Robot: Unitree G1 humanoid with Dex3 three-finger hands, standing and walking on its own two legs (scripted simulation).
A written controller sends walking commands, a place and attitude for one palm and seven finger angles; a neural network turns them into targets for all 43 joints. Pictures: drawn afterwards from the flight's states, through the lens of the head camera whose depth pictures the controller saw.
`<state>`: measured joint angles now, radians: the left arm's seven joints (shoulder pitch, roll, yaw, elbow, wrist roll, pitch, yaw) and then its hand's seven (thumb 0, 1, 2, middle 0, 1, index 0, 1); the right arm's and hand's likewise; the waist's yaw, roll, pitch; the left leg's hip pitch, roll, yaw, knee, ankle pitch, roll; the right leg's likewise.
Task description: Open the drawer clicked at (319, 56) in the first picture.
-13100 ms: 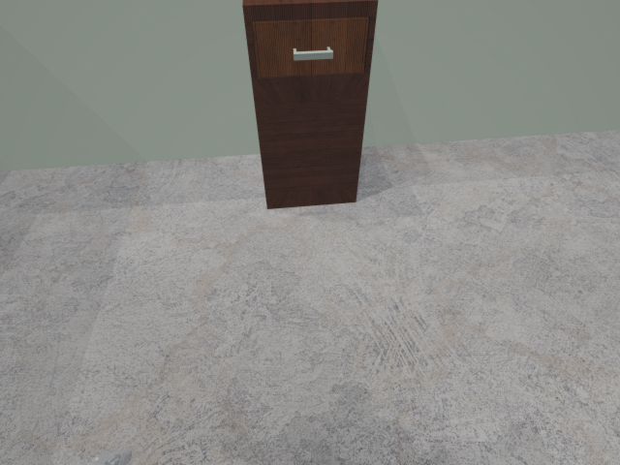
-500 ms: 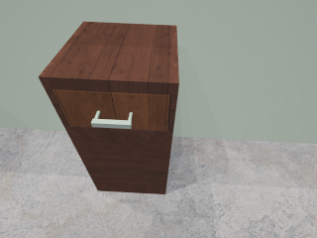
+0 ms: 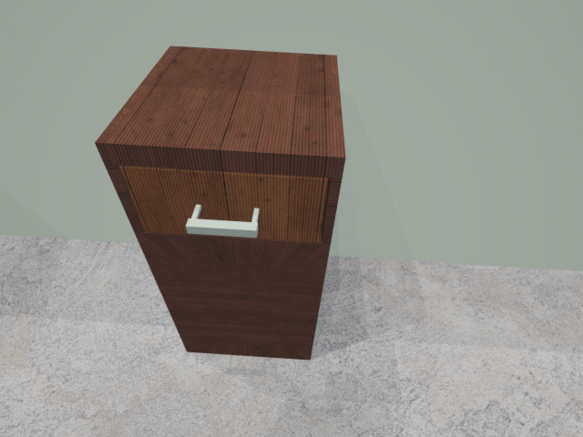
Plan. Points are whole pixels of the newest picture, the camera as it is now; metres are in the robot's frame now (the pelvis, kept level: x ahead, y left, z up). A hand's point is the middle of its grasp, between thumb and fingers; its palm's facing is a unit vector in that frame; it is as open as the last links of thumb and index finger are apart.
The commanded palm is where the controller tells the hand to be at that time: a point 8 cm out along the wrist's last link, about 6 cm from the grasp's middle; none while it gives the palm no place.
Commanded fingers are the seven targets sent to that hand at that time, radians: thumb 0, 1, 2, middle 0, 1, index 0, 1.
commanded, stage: look again from close up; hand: left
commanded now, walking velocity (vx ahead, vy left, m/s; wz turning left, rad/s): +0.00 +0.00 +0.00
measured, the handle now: (224, 219) +0.51 +0.17 -0.03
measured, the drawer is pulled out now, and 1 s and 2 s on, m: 0.00 0.00 0.00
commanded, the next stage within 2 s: raise the hand with hooked fingers in 0.64 s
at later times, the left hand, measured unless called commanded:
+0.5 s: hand out of the picture -0.03 +0.13 -0.18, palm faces +0.05 -0.99 -0.13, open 7.3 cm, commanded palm none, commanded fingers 0.00 0.90 0.90 -0.20 -0.30 -0.20 -0.30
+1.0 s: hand (184, 390) +0.19 +0.16 -0.04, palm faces -0.02 -0.59 -0.81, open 7.7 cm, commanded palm +0.12 +0.18 -0.03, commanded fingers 0.00 0.57 0.76 -0.22 -0.51 -0.22 -0.51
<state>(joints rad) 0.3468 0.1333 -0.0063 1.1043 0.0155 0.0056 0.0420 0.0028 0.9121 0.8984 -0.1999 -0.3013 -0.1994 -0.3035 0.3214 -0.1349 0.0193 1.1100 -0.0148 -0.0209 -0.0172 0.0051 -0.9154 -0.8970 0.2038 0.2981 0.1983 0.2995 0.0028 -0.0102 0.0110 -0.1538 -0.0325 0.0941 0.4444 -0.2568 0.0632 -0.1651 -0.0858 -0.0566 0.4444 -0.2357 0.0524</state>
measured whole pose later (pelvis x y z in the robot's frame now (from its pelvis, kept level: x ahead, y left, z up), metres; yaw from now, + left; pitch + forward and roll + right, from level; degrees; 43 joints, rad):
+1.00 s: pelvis -0.01 -0.03 -0.02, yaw +0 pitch +3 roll +1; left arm 0.38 0.28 -0.14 0.07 0.50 0.10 0.33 0.05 0.83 0.84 -0.21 -0.38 -0.20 -0.38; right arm 0.28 -0.28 -0.03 0.75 0.01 -0.27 -0.07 0.03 -0.93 -0.90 0.20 0.30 0.20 0.30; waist -0.03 0.07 -0.08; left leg -0.36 -0.01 0.09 0.64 -0.33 0.02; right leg -0.40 -0.07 -0.05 0.69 -0.34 0.00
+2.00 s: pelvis +0.02 -0.03 -0.02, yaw -6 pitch +4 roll +1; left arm 0.11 0.38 -0.08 -0.04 0.96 0.18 0.25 0.00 -0.36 0.36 -0.31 -1.12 -0.31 -1.12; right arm 0.12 -0.25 -0.05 0.62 0.00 0.07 -0.04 0.01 -0.91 -0.90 0.20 0.30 0.20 0.30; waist 0.06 0.07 -0.08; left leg -0.33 -0.04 -0.04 0.63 -0.38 0.00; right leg -0.40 0.00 0.05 0.68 -0.36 0.00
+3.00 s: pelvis +0.01 -0.05 -0.01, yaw -5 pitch +3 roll +1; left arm -0.16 0.47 -0.05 0.20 0.95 0.03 0.08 0.00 -0.49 0.30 -0.32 -1.20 -0.32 -1.21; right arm 0.13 -0.25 -0.02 0.62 0.01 0.07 -0.06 0.01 -0.91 -0.90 0.21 0.30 0.20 0.30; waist 0.07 0.07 -0.03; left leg -0.26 -0.01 -0.08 0.50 -0.30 -0.02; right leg -0.32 0.01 0.01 0.55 -0.29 -0.02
